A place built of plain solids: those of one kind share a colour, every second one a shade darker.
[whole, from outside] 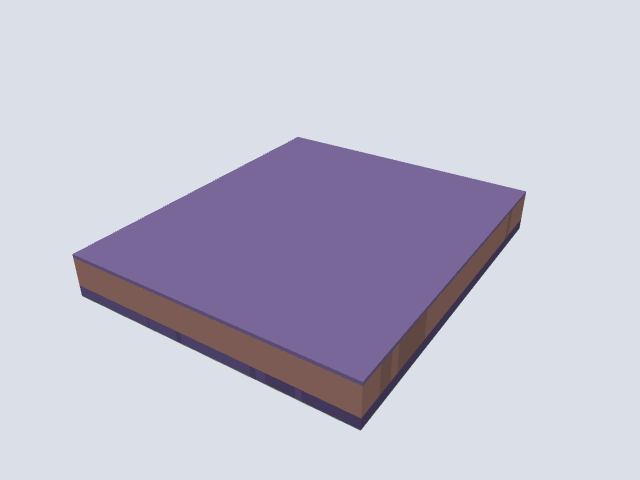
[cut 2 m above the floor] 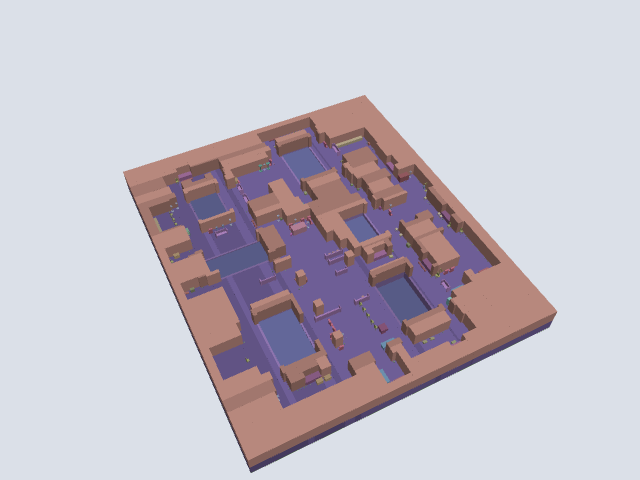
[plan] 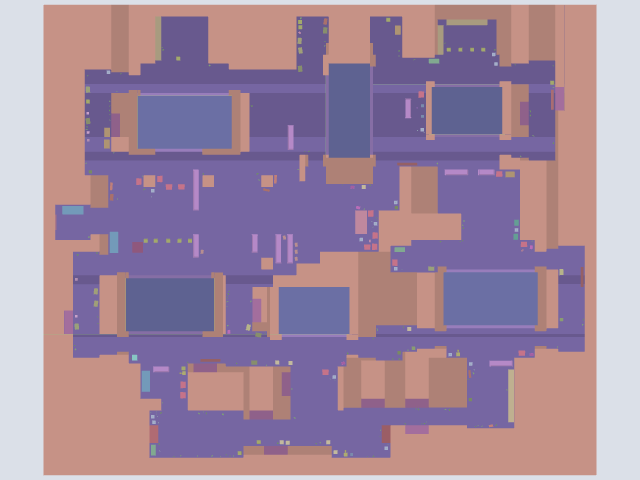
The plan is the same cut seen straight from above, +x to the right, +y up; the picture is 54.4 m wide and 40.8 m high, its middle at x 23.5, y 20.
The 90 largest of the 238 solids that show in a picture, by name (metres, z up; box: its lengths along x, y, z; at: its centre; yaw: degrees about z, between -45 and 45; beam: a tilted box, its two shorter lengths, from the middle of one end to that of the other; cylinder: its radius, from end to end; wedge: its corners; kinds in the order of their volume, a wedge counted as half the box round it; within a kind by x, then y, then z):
{
 "wall_rock_1": {"box": [1.0, 20.0, 4.0], "at": [0.5, 30.0, 2.0]},
 "wall_rock_2": {"box": [1.75, 8.0, 4.0], "at": [0.88, 16.0, 2.0]},
 "wall_rock_3": {"box": [2.5, 2.0, 4.0], "at": [1.25, 11.0, 2.0]},
 "wall_rock_4": {"box": [0.75, 6.0, 4.0], "at": [2.12, 17.0, 2.0]},
 "wall_rock_5": {"box": [2.5, 14.5, 4.0], "at": [2.25, 32.75, 2.0]},
 "wall_rock_6": {"box": [3.0, 2.5, 4.0], "at": [2.5, 24.25, 2.0]},
 "wall_rock_7": {"box": [7.25, 0.5, 4.0], "at": [3.62, 9.75, 2.0]},
 "wall_rock_8": {"box": [8.25, 3.0, 4.0], "at": [4.12, 8.0, 2.0]},
 "wall_rock_9": {"box": [9.0, 5.0, 4.0], "at": [4.5, 4.0, 2.0]},
 "wall_rock_10": {"box": [2.25, 5.5, 4.0], "at": [4.62, 37.25, 2.0]},
 "wall_rock_11": {"box": [1.5, 2.75, 4.0], "at": [4.75, 24.12, 2.0]},
 "wall_rock_12": {"box": [1.5, 5.0, 4.0], "at": [5.5, 14.5, 2.0]},
 "wall_rock_13": {"box": [1.5, 5.75, 4.0], "at": [6.5, 37.12, 2.0]},
 "wall_rock_14": {"box": [0.75, 5.0, 4.0], "at": [6.62, 14.75, 2.0]},
 "wall_rock_15": {"box": [0.75, 5.0, 4.0], "at": [7.62, 30.25, 2.0]},
 "wall_rock_16": {"box": [1.0, 6.0, 4.0], "at": [7.75, 37.0, 2.0]},
 "wall_rock_17": {"box": [1.25, 5.0, 4.0], "at": [8.88, 37.5, 2.0]},
 "wall_rock_18": {"box": [4.5, 1.0, 4.0], "at": [11.75, 39.5, 2.0]},
 "wall_rock_19": {"box": [4.75, 3.25, 4.0], "at": [14.63, 7.13, 2.0]},
 "wall_rock_20": {"box": [0.75, 5.0, 4.0], "at": [14.88, 14.75, 2.0]},
 "wall_rock_21": {"box": [1.75, 5.0, 4.0], "at": [14.88, 37.5, 2.0]},
 "wall_rock_22": {"box": [0.75, 5.0, 4.0], "at": [16.38, 30.25, 2.0]},
 "wall_rock_23": {"box": [0.75, 5.0, 4.0], "at": [17.12, 30.0, 2.0]},
 "wall_rock_24": {"box": [2.0, 3.75, 4.0], "at": [18.5, 7.38, 2.0]},
 "wall_rock_25": {"box": [5.75, 5.5, 4.0], "at": [18.62, 37.25, 2.0]},
 "wall_rock_26": {"box": [6.5, 1.0, 4.0], "at": [22.75, 16.5, 2.0]},
 "wall_rock_27": {"box": [47.0, 1.5, 4.0], "at": [23.5, 0.75, 2.0]},
 "wall_rock_28": {"box": [4.5, 1.0, 4.0], "at": [23.75, 17.5, 2.0]},
 "wall_rock_29": {"box": [4.0, 2.25, 4.0], "at": [26.0, 25.88, 2.0]},
 "wall_rock_30": {"box": [3.5, 5.0, 4.0], "at": [26.0, 37.5, 2.0]},
 "wall_rock_31": {"box": [1.5, 3.5, 4.0], "at": [26.25, 7.5, 2.0]},
 "wall_rock_32": {"box": [0.75, 7.0, 4.0], "at": [26.38, 15.5, 2.0]},
 "wall_rock_33": {"box": [1.5, 7.25, 4.0], "at": [27.5, 15.38, 2.0]},
 "wall_rock_34": {"box": [2.0, 3.25, 4.0], "at": [28.0, 8.13, 2.0]},
 "wall_rock_35": {"box": [1.0, 3.5, 4.0], "at": [29.0, 20.75, 2.0]},
 "wall_rock_36": {"box": [1.75, 4.0, 4.0], "at": [29.88, 7.75, 2.0]},
 "wall_rock_37": {"box": [3.5, 4.5, 4.0], "at": [30.0, 15.0, 2.0]},
 "wall_rock_38": {"box": [1.75, 3.0, 4.0], "at": [30.38, 21.0, 2.0]},
 "wall_rock_39": {"box": [1.0, 3.75, 4.0], "at": [30.75, 24.37, 2.0]},
 "wall_rock_40": {"box": [2.0, 4.0, 4.0], "at": [31.75, 8.5, 2.0]},
 "wall_rock_41": {"box": [2.75, 4.5, 4.0], "at": [31.88, 37.75, 2.0]},
 "wall_rock_42": {"box": [2.25, 4.0, 4.0], "at": [32.37, 24.25, 2.0]},
 "wall_rock_43": {"box": [1.5, 4.75, 4.0], "at": [32.5, 14.88, 2.0]},
 "wall_rock_44": {"box": [4.25, 2.25, 4.0], "at": [33.37, 21.13, 2.0]},
 "wall_rock_45": {"box": [3.25, 4.25, 4.0], "at": [34.37, 7.88, 2.0]},
 "wall_rock_46": {"box": [5.0, 1.25, 4.0], "at": [36.0, 39.38, 2.0]},
 "wall_rock_47": {"box": [17.5, 2.0, 4.0], "at": [38.25, 2.5, 2.0]},
 "wall_rock_48": {"box": [1.0, 5.25, 4.0], "at": [39.25, 37.38, 2.0]},
 "wall_rock_49": {"box": [14.25, 0.5, 4.0], "at": [39.88, 3.75, 2.0]},
 "wall_rock_50": {"box": [1.5, 5.0, 4.0], "at": [40.5, 37.5, 2.0]},
 "wall_rock_51": {"box": [1.25, 6.75, 4.0], "at": [41.12, 23.38, 2.0]},
 "wall_rock_52": {"box": [1.0, 7.75, 4.0], "at": [42.25, 22.88, 2.0]},
 "wall_rock_53": {"box": [0.75, 5.0, 4.0], "at": [42.38, 15.25, 2.0]},
 "wall_rock_54": {"box": [2.25, 4.75, 4.0], "at": [42.38, 37.62, 2.0]},
 "wall_rock_55": {"box": [1.0, 5.0, 4.0], "at": [43.25, 15.0, 2.0]},
 "wall_rock_56": {"box": [1.0, 7.5, 4.0], "at": [43.25, 23.0, 2.0]},
 "wall_rock_57": {"box": [7.0, 6.0, 4.0], "at": [43.5, 7.0, 2.0]},
 "wall_rock_58": {"box": [0.75, 7.0, 4.0], "at": [43.88, 36.5, 2.0]},
 "wall_rock_59": {"box": [2.25, 11.5, 4.0], "at": [44.88, 25.25, 2.0]},
 "wall_rock_60": {"box": [1.75, 9.0, 4.0], "at": [45.12, 35.5, 2.0]},
 "wall_rock_61": {"box": [1.0, 29.5, 4.0], "at": [46.5, 25.25, 2.0]},
 "floor_strip_1": {"box": [6.75, 3.75, 1.5], "at": [3.38, 14.38, -0.75]},
 "floor_strip_2": {"box": [7.75, 1.25, 1.5], "at": [3.88, 28.12, -0.75]},
 "floor_strip_3": {"box": [7.75, 3.75, 1.5], "at": [3.88, 30.62, -0.75]},
 "floor_strip_4": {"box": [24.0, 0.75, 1.5], "at": [12.0, 27.12, -0.75]},
 "floor_strip_5": {"box": [24.0, 0.75, 1.5], "at": [12.0, 32.88, -0.75]},
 "floor_strip_6": {"box": [24.0, 2.0, 1.5], "at": [12.0, 34.25, -0.75]},
 "floor_strip_7": {"box": [33.75, 0.5, 1.5], "at": [16.88, 17.25, -0.75]},
 "floor_strip_8": {"box": [5.0, 3.75, 1.5], "at": [17.25, 14.38, -0.75]},
 "floor_strip_9": {"box": [7.75, 1.25, 1.5], "at": [20.12, 28.12, -0.75]},
 "floor_strip_10": {"box": [7.75, 3.75, 1.5], "at": [20.12, 30.62, -0.75]},
 "floor_strip_11": {"box": [47.0, 11.75, 1.5], "at": [23.5, 5.88, -0.75]},
 "floor_strip_12": {"box": [47.0, 9.25, 1.5], "at": [23.5, 22.12, -0.75]},
 "floor_strip_13": {"box": [47.0, 4.75, 1.5], "at": [23.5, 37.62, -0.75]},
 "floor_strip_14": {"box": [19.0, 0.75, 1.5], "at": [24.25, 16.63, -0.75]},
 "floor_strip_15": {"box": [7.5, 3.75, 1.5], "at": [30.0, 14.38, -0.75]},
 "floor_strip_16": {"box": [4.75, 3.75, 1.5], "at": [30.38, 30.62, -0.75]},
 "floor_strip_17": {"box": [20.75, 0.5, 1.5], "at": [36.62, 12.25, -0.75]},
 "floor_strip_18": {"box": [19.0, 0.75, 1.5], "at": [37.5, 27.12, -0.75]},
 "floor_strip_19": {"box": [19.0, 1.25, 1.5], "at": [37.5, 28.12, -0.75]},
 "floor_strip_20": {"box": [19.0, 2.0, 1.5], "at": [37.5, 34.25, -0.75]},
 "floor_strip_21": {"box": [7.75, 3.75, 1.5], "at": [43.12, 30.62, -0.75]},
 "floor_strip_22": {"box": [4.75, 3.75, 1.5], "at": [44.62, 14.38, -0.75]},
 "ceil_rock_1": {"box": [47.0, 40.0, 0.5], "at": [23.5, 20.0, 4.25]},
 "floor_old_1": {"box": [8.0, 4.5, 1.36], "at": [12.0, 30.0, -0.82]},
 "floor_old_2": {"box": [6.0, 4.0, 0.93], "at": [23.0, 14.0, -1.04]},
 "floor_old_3": {"box": [3.5, 8.0, 1.37], "at": [26.0, 31.0, -0.81]},
 "floor_old_4": {"box": [6.0, 4.0, 1.5], "at": [36.0, 31.0, -0.75]},
 "floor_old_5": {"box": [8.0, 4.5, 1.33], "at": [38.0, 15.0, -0.84]},
 "floor_base_1": {"box": [47.0, 40.0, 0.1], "at": [23.5, 20.0, -1.55]}
}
